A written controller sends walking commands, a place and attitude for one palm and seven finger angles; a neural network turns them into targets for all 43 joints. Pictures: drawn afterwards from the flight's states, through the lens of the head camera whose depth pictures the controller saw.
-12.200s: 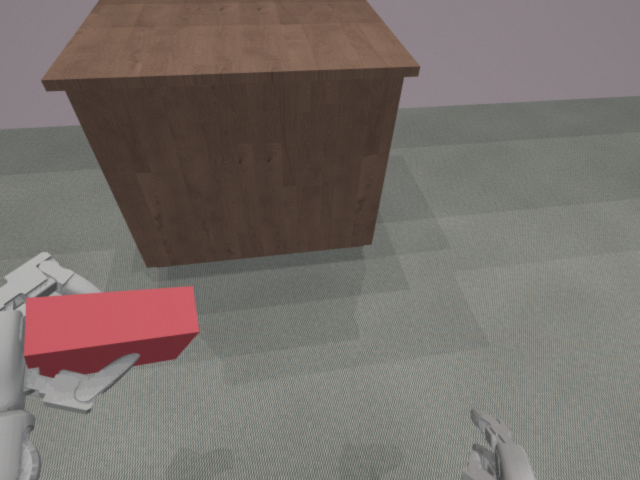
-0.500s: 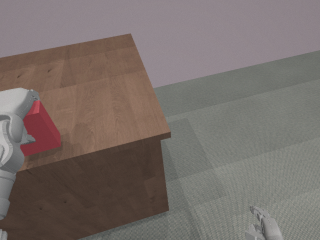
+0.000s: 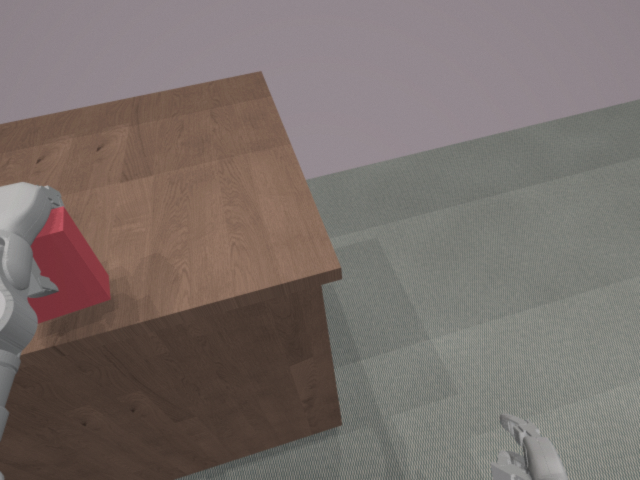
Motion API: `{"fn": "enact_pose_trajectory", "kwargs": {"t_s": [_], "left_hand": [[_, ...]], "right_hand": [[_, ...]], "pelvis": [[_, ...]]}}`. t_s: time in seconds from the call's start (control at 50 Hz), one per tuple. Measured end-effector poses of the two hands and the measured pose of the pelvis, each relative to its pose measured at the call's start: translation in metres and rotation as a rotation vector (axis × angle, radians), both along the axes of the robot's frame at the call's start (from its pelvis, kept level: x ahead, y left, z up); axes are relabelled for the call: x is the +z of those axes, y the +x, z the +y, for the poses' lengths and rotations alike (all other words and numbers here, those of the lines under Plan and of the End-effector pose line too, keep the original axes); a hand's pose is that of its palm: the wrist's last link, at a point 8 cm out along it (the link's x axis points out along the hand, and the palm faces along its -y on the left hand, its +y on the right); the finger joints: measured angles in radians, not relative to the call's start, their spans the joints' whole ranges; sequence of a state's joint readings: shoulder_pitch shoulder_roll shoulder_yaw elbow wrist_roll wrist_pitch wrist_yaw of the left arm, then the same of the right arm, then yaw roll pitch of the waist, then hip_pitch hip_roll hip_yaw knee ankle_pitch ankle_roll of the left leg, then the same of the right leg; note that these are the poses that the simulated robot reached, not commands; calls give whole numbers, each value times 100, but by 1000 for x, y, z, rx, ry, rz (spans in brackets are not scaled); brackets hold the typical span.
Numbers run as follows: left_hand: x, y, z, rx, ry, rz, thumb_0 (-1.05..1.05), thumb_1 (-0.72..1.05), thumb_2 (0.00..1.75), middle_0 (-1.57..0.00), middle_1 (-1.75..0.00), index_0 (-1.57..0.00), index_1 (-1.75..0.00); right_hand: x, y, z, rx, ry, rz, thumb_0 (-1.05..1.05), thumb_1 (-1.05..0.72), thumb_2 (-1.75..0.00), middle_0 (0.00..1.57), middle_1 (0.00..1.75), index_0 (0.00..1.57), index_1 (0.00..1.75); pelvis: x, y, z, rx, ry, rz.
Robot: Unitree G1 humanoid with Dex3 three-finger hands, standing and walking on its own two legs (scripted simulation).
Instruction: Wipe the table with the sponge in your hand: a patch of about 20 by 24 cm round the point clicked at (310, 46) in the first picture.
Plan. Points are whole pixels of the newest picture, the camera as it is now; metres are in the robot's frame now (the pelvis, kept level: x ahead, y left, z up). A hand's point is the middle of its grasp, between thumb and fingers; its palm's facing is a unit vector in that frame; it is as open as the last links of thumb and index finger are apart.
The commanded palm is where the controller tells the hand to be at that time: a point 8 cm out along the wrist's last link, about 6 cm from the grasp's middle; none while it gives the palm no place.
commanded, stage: move the sponge above the wiping area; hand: left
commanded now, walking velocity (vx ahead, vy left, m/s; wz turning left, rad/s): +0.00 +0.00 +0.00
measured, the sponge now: (51, 281) +0.29 +0.38 +0.12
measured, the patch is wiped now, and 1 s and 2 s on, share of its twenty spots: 0.00 0.00 0.00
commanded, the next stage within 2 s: none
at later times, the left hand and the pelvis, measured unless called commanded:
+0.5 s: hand (16, 255) +0.28 +0.39 +0.17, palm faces -0.11 +0.03 -0.99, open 9.2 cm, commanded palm +0.27 +0.36 +0.25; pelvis -0.01 +0.00 +0.00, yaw +0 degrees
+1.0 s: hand (12, 260) +0.28 +0.39 +0.17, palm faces -0.11 +0.03 -0.99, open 9.2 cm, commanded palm +0.27 +0.37 +0.25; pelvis -0.02 +0.00 +0.00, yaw +1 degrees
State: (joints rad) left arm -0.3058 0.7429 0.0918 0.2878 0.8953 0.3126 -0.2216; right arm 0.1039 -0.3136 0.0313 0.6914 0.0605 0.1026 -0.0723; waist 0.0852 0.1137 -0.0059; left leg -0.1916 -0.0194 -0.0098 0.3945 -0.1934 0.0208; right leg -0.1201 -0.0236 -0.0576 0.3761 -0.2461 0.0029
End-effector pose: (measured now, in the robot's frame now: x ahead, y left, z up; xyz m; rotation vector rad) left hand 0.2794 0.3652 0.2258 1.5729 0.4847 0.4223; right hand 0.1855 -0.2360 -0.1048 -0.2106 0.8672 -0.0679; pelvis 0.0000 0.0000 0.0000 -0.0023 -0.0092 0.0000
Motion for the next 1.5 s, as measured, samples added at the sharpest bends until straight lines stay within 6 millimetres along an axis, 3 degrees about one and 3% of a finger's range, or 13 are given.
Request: {"fn": "enact_pose_trajectory", "kwargs": {"t_s": [0.18,0.36,0.48,0.6,0.7,0.8,0.92,1.0,1.08,1.2,1.34,1.42,1.5], "left_hand": [[-15,4,-32,-224,-4,0,0,-43,105,-82,-140,-83,-140],[24,3,-1,-67,55,-124,0,-43,105,-82,-140,-83,-141],[9,-7,12,35,9,27,0,-42,105,-82,-141,-82,-141],[-17,-2,-23,-196,-19,91,0,-43,105,-82,-140,-82,-141],[-3,-2,-49,-365,17,-83,0,-43,105,-82,-140,-83,-140],[24,-3,-24,-198,50,-226,0,-43,105,-82,-140,-83,-140],[26,-12,15,87,40,-98,0,-43,105,-82,-141,-82,-141],[1,-12,12,75,-3,56,0,-42,105,-82,-141,-82,-141],[-23,3,-13,-106,-29,148,0,-43,105,-82,-141,-82,-141],[5,21,-42,-349,40,-55,0,-42,105,-82,-141,-83,-141],[35,11,-10,-111,53,-199,0,-42,105,-82,-141,-82,-141],[19,-9,12,57,22,-72,0,-42,105,-82,-141,-82,-141],[-9,-23,12,55,-37,57,0,-42,105,-82,-141,-82,-141]], "right_hand": [[15,13,1,16,-45,-65,1,-90,-89,20,30,20,30],[9,5,1,9,-8,-36,1,-90,-89,21,30,20,30],[-1,-5,-3,-10,-4,-4,1,-90,-89,21,30,21,30],[2,-13,-5,-16,-46,-10,1,-90,-89,21,30,20,30],[9,-13,0,-17,-40,-35,1,-90,-89,20,30,20,30],[6,-9,9,11,0,-26,1,-90,-89,20,30,20,30],[4,-3,12,16,27,-31,1,-90,-89,21,30,21,30],[6,-2,8,17,-1,-46,1,-90,-89,21,30,21,30],[9,-6,3,14,-50,-52,1,-90,-89,21,30,21,30],[12,-16,-5,-26,-68,-43,1,-90,-89,21,30,21,30],[-3,-21,-5,-37,6,19,1,-90,-89,20,30,20,30],[-8,-15,-4,-30,23,27,1,-90,-89,21,30,20,30],[-3,-3,-2,-3,-12,1,1,-90,-89,21,30,20,30]], "pelvis": [[-1,-3,-4,8,-3,-17],[0,-4,-5,-9,-5,-8],[0,-5,-1,2,-3,-2],[-1,-6,0,5,-4,-12],[-1,-8,0,-10,-5,-27],[-1,-13,0,-20,-5,-29],[0,-16,0,-9,-2,-10],[0,-16,1,13,-3,-7],[0,-15,-1,19,-4,-9],[-1,-10,-2,-7,-6,-15],[0,-4,2,-38,-1,-4],[-1,-2,3,-28,1,2],[-2,-2,2,0,0,-3]]}}
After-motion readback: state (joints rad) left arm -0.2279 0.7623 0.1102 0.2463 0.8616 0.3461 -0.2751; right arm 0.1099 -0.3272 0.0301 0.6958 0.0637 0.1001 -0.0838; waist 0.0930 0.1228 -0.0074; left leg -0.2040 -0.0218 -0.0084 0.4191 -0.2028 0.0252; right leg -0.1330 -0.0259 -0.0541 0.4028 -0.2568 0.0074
